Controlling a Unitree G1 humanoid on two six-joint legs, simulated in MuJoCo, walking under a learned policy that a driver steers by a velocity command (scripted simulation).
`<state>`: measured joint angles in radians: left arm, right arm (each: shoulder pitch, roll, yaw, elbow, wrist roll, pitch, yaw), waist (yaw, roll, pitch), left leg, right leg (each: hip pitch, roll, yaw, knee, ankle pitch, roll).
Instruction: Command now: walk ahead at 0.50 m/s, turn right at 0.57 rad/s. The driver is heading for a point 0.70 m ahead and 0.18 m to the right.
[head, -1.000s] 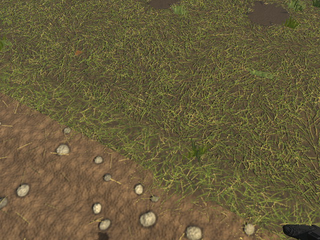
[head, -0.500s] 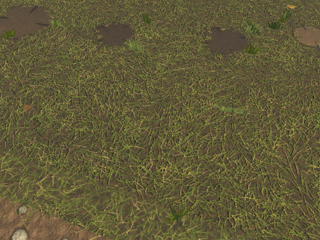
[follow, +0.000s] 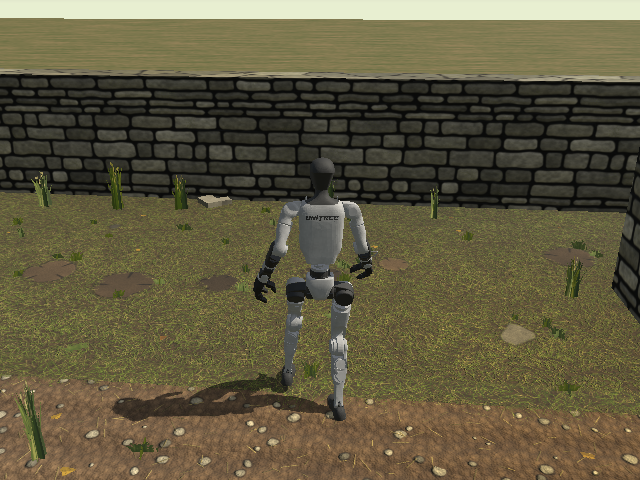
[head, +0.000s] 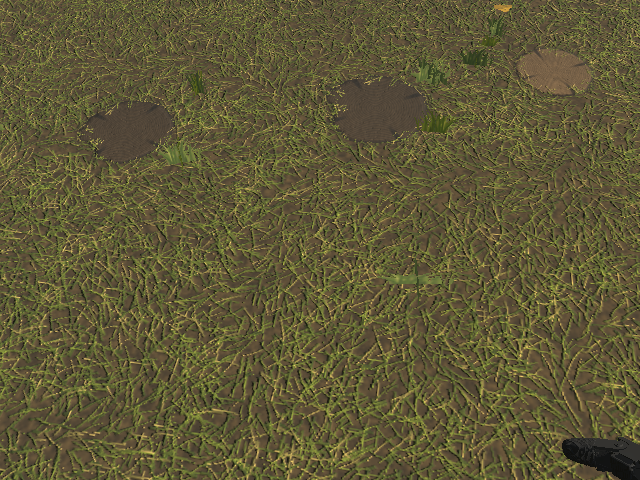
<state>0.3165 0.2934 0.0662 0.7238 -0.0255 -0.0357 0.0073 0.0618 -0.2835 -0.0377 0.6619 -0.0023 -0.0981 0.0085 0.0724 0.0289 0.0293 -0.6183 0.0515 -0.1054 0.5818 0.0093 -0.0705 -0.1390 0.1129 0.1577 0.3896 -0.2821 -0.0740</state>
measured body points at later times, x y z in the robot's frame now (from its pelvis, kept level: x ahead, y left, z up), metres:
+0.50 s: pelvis +0.26 +0.02 +0.00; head +0.29 +0.00 +0.45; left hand +0.54 +0.18 -0.08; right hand +0.19 -0.27 -0.12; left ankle +0.20 +0.15 -0.74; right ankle +0.37 -0.18 -0.69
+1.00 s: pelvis +0.51 -0.12 +0.00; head +0.53 -0.15 +0.45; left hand +0.72 +0.09 -0.10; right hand +0.57 -0.45 -0.08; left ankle +0.76 -0.09 -0.70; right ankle +0.41 -0.17 -0.74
